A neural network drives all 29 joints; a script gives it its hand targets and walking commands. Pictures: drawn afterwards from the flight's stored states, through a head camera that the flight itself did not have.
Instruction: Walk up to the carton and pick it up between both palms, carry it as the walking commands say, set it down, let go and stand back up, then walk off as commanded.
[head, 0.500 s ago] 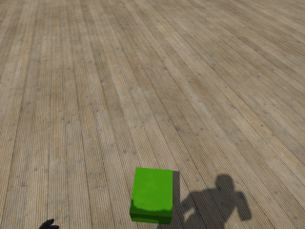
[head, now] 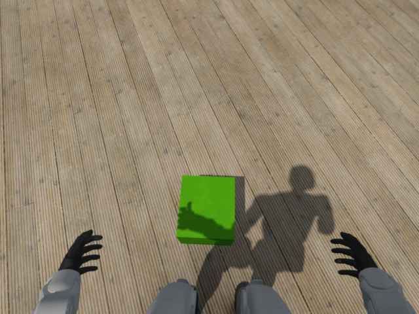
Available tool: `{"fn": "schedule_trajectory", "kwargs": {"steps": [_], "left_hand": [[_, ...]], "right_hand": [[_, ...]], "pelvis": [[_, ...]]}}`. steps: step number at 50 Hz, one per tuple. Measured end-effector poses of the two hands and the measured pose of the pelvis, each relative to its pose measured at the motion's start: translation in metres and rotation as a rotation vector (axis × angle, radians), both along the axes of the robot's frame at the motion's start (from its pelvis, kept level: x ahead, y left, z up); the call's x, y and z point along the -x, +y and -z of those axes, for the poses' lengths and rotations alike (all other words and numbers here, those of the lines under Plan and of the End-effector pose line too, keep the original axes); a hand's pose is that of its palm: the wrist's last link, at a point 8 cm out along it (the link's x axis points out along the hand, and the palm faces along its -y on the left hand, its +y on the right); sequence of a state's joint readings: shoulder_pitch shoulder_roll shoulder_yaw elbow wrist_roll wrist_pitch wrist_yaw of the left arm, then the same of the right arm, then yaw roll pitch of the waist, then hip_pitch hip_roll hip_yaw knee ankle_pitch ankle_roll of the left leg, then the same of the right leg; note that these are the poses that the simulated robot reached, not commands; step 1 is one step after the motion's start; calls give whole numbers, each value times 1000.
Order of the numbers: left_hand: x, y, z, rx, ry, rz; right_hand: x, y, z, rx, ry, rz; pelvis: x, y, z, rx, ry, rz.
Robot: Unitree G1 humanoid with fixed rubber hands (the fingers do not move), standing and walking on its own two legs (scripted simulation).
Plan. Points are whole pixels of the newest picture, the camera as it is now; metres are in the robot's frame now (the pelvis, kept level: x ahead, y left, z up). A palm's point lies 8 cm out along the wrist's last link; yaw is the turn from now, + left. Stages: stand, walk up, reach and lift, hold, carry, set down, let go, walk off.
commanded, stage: reach and lift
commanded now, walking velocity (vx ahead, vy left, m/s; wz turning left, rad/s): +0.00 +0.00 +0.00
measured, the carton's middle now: (207, 211) +0.45 +0.06 -0.66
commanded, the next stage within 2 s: none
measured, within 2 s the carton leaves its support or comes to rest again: neither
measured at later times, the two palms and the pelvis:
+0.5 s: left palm (105, 221) +0.28 +0.28 -0.15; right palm (322, 216) +0.33 -0.23 -0.16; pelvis -0.04 -0.01 -0.06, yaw +0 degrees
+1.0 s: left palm (132, 172) +0.43 +0.26 -0.21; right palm (284, 166) +0.48 -0.16 -0.21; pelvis -0.07 +0.00 -0.10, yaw +0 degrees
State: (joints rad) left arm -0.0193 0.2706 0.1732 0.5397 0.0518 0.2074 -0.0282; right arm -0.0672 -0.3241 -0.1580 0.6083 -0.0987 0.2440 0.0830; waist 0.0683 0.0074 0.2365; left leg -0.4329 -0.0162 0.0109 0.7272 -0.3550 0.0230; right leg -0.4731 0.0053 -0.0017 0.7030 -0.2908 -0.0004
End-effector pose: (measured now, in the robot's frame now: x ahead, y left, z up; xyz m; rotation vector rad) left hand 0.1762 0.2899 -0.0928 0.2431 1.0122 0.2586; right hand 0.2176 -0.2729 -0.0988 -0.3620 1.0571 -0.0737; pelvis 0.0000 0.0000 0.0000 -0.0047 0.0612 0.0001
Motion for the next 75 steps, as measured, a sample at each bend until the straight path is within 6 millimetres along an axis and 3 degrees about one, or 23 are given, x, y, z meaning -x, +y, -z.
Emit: {"fn": "schedule_trajectory", "kwargs": {"steps": [5,11,22,35,50,56,60,63,70,75], "left_hand": [[-5,-7,26,38,40,-21],[-50,-11,33,42,-98,-16],[-88,-13,57,81,-156,-28],[-182,-27,82,159,-280,-20],[-255,-33,118,182,-373,-28],[-268,-47,143,200,-436,13],[-257,-54,170,184,-398,17],[-246,-55,182,183,-369,1],[-257,-39,183,151,-419,-31],[-257,-40,216,184,-356,-40]], "right_hand": [[-27,10,13,-47,-74,-6],[-69,36,32,-87,-135,-44],[-101,41,52,-87,-190,4],[-176,78,83,-182,-266,20],[-261,113,109,-237,-394,27],[-263,112,139,-226,-439,24],[-243,109,170,-234,-395,24],[-234,115,179,-261,-384,16],[-258,114,176,-213,-462,13],[-259,111,206,-218,-384,43]], "pelvis": [[0,-4,13,-10,76,14],[8,-11,31,-5,163,-3],[32,-12,55,0,278,-13],[72,-8,85,-3,424,-6],[65,5,98,6,576,-9],[68,7,93,25,467,-26],[68,6,97,29,465,-19],[70,4,104,23,470,-9],[90,-3,144,-1,433,-19],[99,-9,181,8,503,-35]]}}
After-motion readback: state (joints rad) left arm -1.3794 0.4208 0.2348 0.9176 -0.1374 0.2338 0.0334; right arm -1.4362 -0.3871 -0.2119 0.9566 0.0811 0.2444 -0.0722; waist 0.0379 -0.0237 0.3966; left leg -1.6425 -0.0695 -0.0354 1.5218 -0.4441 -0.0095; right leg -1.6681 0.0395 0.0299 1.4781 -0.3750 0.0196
